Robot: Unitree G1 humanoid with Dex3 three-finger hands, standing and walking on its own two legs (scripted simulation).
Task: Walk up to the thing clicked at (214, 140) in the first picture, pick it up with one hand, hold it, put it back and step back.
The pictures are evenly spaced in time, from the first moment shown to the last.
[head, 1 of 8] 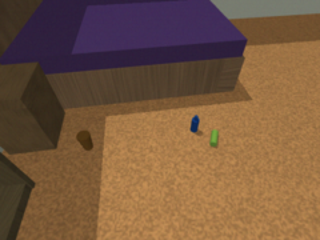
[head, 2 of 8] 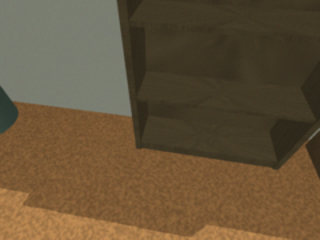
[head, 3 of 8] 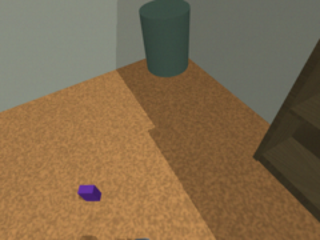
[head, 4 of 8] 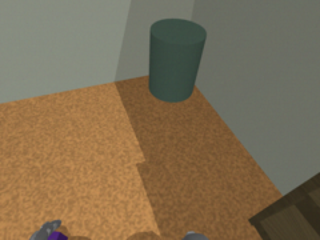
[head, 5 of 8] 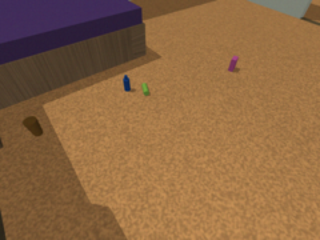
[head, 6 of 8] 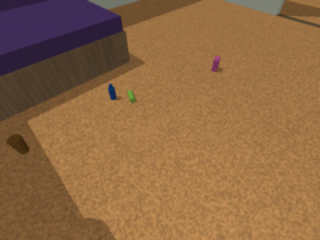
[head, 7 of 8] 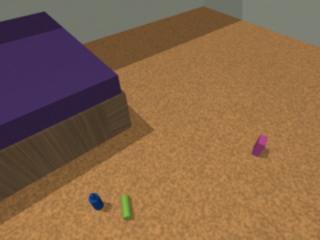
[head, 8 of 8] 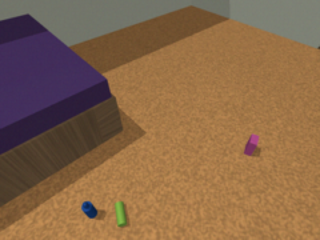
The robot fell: no
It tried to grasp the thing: no
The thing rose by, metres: 0.00
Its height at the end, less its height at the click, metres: +0.00
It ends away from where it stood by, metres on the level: 0.00
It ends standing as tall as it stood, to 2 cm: yes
